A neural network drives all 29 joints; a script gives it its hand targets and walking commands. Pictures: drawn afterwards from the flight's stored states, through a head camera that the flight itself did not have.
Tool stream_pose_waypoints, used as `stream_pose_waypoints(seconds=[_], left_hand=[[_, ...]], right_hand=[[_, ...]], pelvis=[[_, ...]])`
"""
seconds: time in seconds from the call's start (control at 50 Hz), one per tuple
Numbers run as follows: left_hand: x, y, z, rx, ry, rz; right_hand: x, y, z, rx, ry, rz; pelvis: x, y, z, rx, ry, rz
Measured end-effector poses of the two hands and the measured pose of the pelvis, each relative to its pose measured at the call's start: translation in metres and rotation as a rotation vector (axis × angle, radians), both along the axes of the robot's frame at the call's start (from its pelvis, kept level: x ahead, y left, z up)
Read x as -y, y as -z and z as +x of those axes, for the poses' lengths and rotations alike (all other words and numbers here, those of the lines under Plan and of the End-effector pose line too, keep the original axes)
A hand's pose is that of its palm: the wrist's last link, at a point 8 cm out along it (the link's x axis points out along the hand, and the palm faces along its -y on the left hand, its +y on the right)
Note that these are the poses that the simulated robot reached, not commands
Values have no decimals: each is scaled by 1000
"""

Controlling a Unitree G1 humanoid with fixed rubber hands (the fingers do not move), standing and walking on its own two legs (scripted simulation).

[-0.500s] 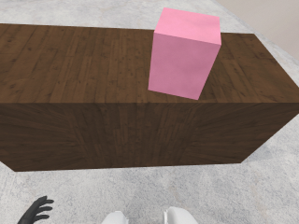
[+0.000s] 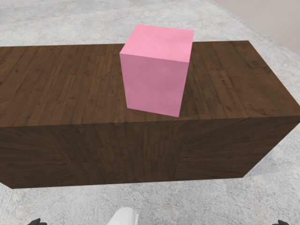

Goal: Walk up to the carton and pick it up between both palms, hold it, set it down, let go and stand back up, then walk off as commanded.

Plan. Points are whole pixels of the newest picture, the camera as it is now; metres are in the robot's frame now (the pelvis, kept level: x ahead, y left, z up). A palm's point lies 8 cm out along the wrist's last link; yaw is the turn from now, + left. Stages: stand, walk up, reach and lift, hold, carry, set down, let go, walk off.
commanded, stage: walk up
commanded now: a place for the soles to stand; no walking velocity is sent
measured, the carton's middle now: (158, 71) +0.63 +0.01 +0.04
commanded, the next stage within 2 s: none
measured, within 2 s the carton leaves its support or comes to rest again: neither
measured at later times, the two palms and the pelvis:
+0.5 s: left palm out of the picture +0.10 +0.34 -0.10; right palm out of the picture +0.13 -0.31 -0.08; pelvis +0.02 +0.01 -0.02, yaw +2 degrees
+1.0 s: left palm (36, 221) +0.15 +0.33 -0.09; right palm out of the picture +0.16 -0.32 -0.07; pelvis +0.05 +0.00 -0.01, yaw +3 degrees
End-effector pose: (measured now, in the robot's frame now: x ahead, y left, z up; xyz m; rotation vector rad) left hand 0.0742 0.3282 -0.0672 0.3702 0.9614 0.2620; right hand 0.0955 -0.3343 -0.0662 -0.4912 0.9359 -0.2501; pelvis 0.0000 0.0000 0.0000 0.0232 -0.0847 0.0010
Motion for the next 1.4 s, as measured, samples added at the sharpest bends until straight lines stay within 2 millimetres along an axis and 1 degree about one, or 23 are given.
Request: stream_pose_waypoints(seconds=[0.08, 0.18, 0.22, 0.26, 0.34, 0.42, 0.5, 0.56, 0.62, 0.68, 0.74, 0.78, 0.82, 0.88, 0.94, 1.0, 1.08, 1.14, 1.22, 1.3, 1.34, 1.4], left_hand=[[-6, 1, 1, -18, -15, -1], [-17, 14, 3, -28, -30, -27], [-24, 26, 8, -18, -28, -36], [-28, 33, 17, 5, -34, -46], [-27, 33, 33, 48, -27, -60], [-22, 32, 33, 46, -21, -57], [-11, 30, 24, 22, -24, -46], [-8, 25, 13, -13, -36, -40], [-8, 20, 12, -36, -44, -35], [-10, 22, 18, -42, -49, -39], [-14, 27, 25, -48, -49, -46], [-19, 33, 34, -35, -47, -49], [-20, 32, 46, -8, -50, -51], [-17, 30, 62, 23, -41, -53], [-11, 28, 72, 34, -33, -53], [1, 27, 76, 30, -23, -49], [19, 24, 79, 26, -20, -35], [28, 17, 78, 17, -22, -27], [32, 12, 80, 3, -28, -14], [33, 15, 83, -2, -30, -16], [32, 20, 87, 5, -28, -18], [36, 19, 97, 31, -23, -20]], right_hand=[[-7, -3, 22, 7, -15, -2], [-22, -9, 42, 18, -39, -26], [-27, -5, 45, 34, -46, -39], [-34, 0, 41, 30, -47, -39], [-40, 1, 36, 20, -35, -29], [-35, 3, 34, 19, -31, -24], [-24, 10, 33, 0, -22, -10], [-20, 8, 36, -8, -20, 0], [-19, 6, 40, -25, -21, 2], [-21, 5, 45, -43, -25, -4], [-27, 3, 56, -29, -38, -12], [-31, 6, 60, -13, -52, -18], [-32, 5, 62, -12, -55, -20], [-30, 2, 64, -11, -54, -25], [-23, 2, 64, -10, -50, -25], [-12, 6, 65, -14, -43, -17], [6, 15, 69, -27, -34, 3], [12, 15, 77, -27, -34, 19], [16, 15, 90, -22, -41, 29], [14, 15, 99, -12, -54, 27], [14, 17, 99, -3, -62, 22], [18, 18, 94, -9, -59, 18]], pelvis=[[-5, -1, 9, -10, -8, -13], [-18, 2, 17, -21, -25, -40], [-25, 11, 20, -14, -24, -50], [-30, 17, 20, 10, -33, -44], [-31, 17, 19, 14, -39, -39], [-25, 18, 17, 13, -36, -33], [-13, 18, 16, 8, -36, -20], [-9, 12, 20, 5, -38, -11], [-9, 8, 27, -9, -41, -11], [-11, 7, 35, -24, -46, -17], [-16, 9, 43, -33, -49, -27], [-20, 15, 46, -24, -51, -30], [-22, 15, 48, -16, -57, -27], [-19, 14, 49, -18, -56, -27], [-13, 14, 51, -21, -50, -25], [-2, 14, 52, -27, -43, -17], [17, 16, 56, -28, -42, -7], [26, 12, 61, -27, -44, 4], [31, 9, 68, -38, -47, 11], [31, 10, 72, -44, -53, 6], [30, 14, 73, -40, -53, 7], [33, 15, 72, -30, -54, 12]])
